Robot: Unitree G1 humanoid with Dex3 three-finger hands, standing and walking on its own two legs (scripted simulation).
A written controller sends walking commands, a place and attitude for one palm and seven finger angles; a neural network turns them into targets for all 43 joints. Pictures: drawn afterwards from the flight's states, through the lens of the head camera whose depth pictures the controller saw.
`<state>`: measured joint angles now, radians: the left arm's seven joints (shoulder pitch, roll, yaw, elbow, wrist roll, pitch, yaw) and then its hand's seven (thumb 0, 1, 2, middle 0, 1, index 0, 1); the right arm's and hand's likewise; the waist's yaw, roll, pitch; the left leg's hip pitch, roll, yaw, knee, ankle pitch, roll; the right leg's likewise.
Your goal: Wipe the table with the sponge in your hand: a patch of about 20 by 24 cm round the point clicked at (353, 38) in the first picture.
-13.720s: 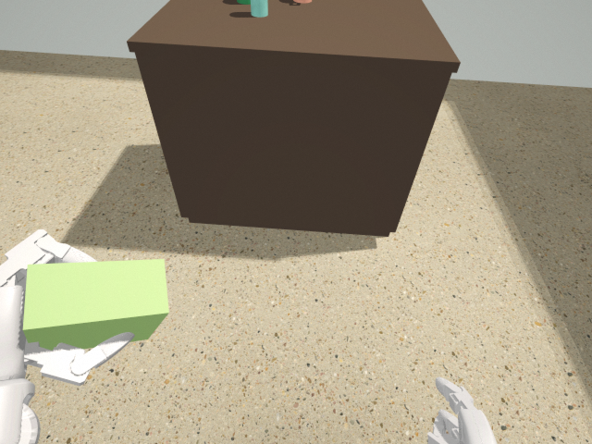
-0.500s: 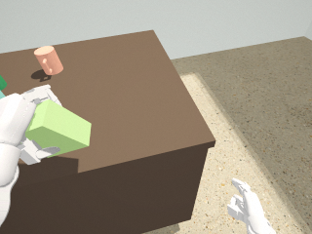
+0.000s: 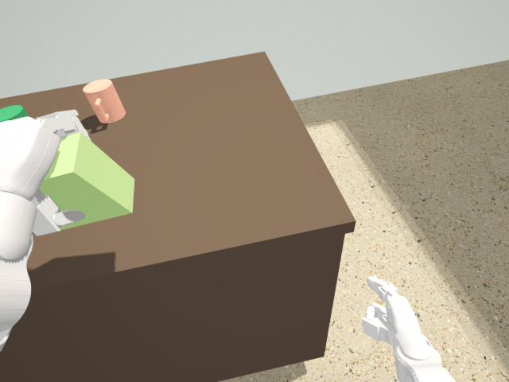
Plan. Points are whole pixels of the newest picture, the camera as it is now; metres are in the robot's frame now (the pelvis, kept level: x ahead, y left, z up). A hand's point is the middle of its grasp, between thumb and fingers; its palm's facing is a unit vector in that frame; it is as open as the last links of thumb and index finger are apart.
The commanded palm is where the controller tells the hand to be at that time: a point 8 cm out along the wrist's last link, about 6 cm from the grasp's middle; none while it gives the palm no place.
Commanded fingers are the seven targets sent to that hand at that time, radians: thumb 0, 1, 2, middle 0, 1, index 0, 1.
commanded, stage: turn the palm down, sponge in hand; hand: left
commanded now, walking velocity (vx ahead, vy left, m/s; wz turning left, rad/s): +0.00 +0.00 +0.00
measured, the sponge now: (76, 193) +0.26 +0.29 +0.21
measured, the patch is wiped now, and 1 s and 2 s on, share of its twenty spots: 0.00 0.00 0.00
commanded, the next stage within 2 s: move the sponge above the wiping area in 0.48 s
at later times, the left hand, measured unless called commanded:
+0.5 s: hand (85, 178) +0.25 +0.25 +0.25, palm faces +0.32 -0.04 -0.95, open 9.9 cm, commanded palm +0.19 +0.24 +0.30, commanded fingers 0.00 0.10 1.30 -1.20 -1.60 -1.20 -1.60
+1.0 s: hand (88, 193) +0.25 +0.26 +0.22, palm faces +0.23 -0.07 -0.97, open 9.9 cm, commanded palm +0.20 +0.25 +0.29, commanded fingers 0.00 0.10 1.30 -1.20 -1.60 -1.20 -1.60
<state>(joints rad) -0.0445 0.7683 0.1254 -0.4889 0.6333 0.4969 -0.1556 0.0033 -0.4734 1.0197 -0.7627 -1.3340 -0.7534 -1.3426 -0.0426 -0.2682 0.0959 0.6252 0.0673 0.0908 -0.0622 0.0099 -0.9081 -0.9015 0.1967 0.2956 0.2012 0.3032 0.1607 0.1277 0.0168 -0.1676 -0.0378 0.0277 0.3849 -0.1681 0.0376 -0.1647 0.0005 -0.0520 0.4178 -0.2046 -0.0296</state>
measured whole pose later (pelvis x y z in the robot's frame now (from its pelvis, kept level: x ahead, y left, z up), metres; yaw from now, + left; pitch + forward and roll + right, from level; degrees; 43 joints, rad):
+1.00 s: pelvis +0.00 -0.03 +0.00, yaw -2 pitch -3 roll +1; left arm 0.06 0.71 0.17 -0.37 0.64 0.43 -0.13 0.00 -0.47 1.02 -0.76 -1.34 -0.75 -1.35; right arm 0.02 -0.30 0.04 0.61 0.08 0.06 -0.06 0.01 -0.91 -0.90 0.20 0.30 0.20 0.30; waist 0.12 0.14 0.01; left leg -0.18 0.00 0.04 0.44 -0.21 0.00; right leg -0.19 0.04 -0.04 0.49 -0.25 -0.07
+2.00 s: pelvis +0.01 -0.03 +0.00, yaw -1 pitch -2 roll +1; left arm -0.09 0.61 -0.08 -0.23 0.77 0.45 -0.18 0.00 -0.47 1.02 -0.76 -1.34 -0.75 -1.35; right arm 0.02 -0.30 0.06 0.62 0.07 0.09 -0.05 0.01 -0.91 -0.90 0.20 0.30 0.20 0.30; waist 0.11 0.13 0.01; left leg -0.16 -0.01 0.03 0.39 -0.19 0.01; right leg -0.17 0.03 -0.05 0.45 -0.24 -0.06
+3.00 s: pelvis +0.01 -0.02 +0.00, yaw +0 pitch -4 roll +1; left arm -0.06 0.65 -0.09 -0.24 0.78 0.28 -0.16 0.00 -0.47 1.02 -0.76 -1.34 -0.76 -1.35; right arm 0.04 -0.29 0.04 0.64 0.06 0.05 -0.08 0.01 -0.91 -0.90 0.19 0.30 0.20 0.30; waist 0.14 0.11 0.03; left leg -0.15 -0.02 0.01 0.42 -0.20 0.02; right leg -0.14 0.02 -0.06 0.45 -0.24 -0.06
